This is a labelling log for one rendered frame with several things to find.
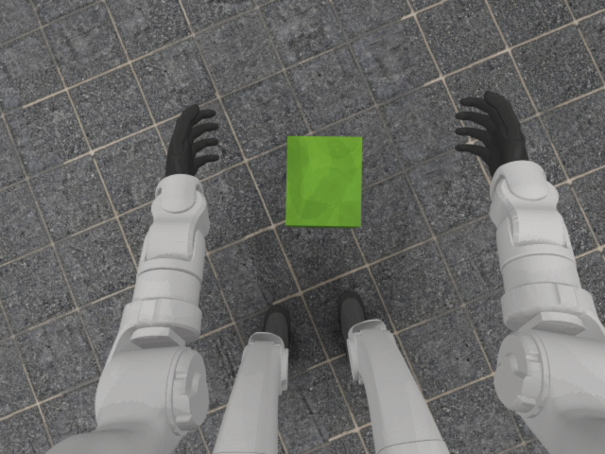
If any robot right hand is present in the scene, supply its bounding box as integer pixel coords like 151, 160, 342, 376
455, 91, 529, 177

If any robot right forearm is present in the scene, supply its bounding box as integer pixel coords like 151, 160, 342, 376
490, 161, 605, 342

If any right robot foot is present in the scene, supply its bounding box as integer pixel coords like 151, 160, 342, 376
337, 291, 366, 365

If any carton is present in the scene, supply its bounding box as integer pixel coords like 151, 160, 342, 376
285, 136, 362, 228

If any right robot thigh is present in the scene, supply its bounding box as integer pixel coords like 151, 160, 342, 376
347, 327, 450, 454

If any left robot upper arm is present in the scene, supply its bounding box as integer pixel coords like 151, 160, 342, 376
44, 346, 209, 454

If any robot left hand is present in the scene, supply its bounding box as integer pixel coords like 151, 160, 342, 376
165, 104, 219, 177

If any right robot upper arm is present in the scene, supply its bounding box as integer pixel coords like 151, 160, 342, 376
493, 328, 605, 454

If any robot left forearm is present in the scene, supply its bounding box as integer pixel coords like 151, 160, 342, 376
95, 174, 210, 423

